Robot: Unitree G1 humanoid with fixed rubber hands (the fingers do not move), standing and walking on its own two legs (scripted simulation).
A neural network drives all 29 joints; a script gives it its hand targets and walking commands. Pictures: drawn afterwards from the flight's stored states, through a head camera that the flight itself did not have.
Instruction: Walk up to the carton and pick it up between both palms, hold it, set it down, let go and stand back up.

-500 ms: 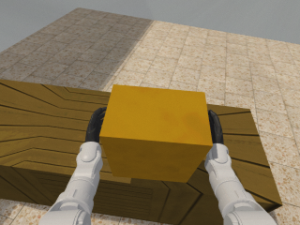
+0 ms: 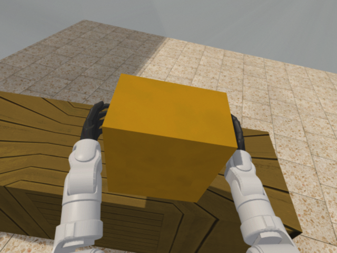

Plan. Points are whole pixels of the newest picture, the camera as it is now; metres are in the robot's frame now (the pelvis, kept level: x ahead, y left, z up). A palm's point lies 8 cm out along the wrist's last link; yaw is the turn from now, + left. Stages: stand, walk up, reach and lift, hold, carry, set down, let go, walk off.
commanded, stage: reach and lift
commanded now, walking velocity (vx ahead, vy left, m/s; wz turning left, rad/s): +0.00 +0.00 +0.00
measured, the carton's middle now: (163, 145) +0.37 +0.00 +0.07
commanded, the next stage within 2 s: hold in 1.36 s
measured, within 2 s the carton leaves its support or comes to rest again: neither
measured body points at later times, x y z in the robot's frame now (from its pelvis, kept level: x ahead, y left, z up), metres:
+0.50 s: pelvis -0.01 +0.00 +0.00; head -0.03 +0.03 +0.45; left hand +0.36 +0.17 +0.15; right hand +0.35 -0.17 +0.14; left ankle +0.00 +0.12 -0.75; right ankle +0.00 -0.12 -0.75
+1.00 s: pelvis -0.01 +0.00 +0.00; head -0.04 +0.03 +0.45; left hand +0.36 +0.17 +0.16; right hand +0.35 -0.18 +0.15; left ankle +0.00 +0.12 -0.75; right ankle +0.00 -0.12 -0.75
